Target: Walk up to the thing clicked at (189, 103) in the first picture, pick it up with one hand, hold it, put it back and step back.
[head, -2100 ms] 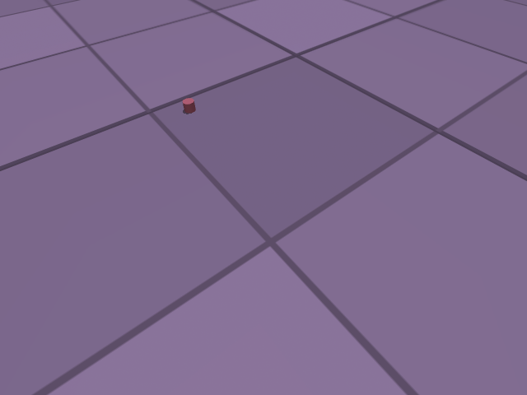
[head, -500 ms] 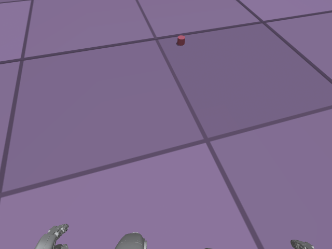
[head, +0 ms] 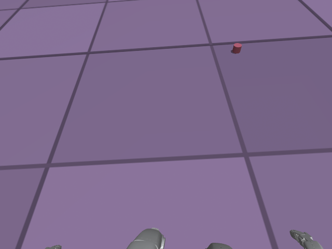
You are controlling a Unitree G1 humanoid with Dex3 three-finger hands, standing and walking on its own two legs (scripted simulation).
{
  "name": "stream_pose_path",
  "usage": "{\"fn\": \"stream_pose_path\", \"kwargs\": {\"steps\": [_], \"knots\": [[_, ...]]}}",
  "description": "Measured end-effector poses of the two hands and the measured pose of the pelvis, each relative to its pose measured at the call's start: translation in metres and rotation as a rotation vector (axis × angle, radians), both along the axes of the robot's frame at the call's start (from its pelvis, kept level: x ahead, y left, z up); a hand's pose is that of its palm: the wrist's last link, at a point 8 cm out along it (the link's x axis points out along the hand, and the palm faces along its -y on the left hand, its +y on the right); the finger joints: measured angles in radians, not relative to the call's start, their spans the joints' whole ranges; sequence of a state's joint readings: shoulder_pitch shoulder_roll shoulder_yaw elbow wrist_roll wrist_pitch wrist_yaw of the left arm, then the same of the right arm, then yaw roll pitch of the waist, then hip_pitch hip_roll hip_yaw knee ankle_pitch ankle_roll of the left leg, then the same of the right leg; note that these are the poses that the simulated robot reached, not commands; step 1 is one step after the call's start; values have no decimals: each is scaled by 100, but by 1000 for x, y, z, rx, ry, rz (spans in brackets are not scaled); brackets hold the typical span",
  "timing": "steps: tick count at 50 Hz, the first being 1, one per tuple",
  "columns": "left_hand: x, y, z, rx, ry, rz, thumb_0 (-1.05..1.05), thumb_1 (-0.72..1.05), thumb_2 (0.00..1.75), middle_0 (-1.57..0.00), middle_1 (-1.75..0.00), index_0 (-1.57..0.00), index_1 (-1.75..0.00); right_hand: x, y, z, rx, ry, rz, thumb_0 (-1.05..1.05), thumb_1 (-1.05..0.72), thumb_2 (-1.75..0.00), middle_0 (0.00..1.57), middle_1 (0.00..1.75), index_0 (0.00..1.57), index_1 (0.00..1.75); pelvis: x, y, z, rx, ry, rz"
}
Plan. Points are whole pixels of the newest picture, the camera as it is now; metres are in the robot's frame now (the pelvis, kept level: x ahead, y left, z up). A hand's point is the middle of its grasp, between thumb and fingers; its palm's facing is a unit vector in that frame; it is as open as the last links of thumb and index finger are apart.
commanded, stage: walk up
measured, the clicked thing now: (237, 48) +1.98 -0.60 -0.71
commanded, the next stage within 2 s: stand in 1.18 s
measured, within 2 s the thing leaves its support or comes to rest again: neither
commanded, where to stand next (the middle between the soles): +0.06 +0.01 m, yaw +9 degrees
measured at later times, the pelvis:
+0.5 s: pelvis +0.00 +0.02 +0.01, yaw +9 degrees
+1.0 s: pelvis +0.01 +0.01 +0.02, yaw +13 degrees
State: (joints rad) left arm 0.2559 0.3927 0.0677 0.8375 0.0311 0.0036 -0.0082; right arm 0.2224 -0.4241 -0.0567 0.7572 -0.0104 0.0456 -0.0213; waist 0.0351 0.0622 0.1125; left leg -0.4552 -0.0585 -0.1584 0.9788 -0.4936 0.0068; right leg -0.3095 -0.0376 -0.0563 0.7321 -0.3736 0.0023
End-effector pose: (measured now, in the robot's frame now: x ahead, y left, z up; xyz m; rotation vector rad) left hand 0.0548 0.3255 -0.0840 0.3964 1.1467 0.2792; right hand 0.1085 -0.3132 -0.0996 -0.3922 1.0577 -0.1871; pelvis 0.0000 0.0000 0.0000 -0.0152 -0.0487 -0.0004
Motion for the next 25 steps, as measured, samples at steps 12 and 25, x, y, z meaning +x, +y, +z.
{"fn": "stream_pose_path", "kwargs": {"steps": [12,25], "knots": [[-39,15,12,1,-19,74,0,90,90,-21,-30,-21,-30,7,19,6,17,94,119,1,-91,-90,21,30,21,30,-5,10,11,16,20,105],[-50,10,-24,-106,23,171,0,91,90,-20,-30,-20,-30,22,44,20,-23,52,160,1,-90,-90,21,30,21,30,1,19,9,10,15,166]]}}
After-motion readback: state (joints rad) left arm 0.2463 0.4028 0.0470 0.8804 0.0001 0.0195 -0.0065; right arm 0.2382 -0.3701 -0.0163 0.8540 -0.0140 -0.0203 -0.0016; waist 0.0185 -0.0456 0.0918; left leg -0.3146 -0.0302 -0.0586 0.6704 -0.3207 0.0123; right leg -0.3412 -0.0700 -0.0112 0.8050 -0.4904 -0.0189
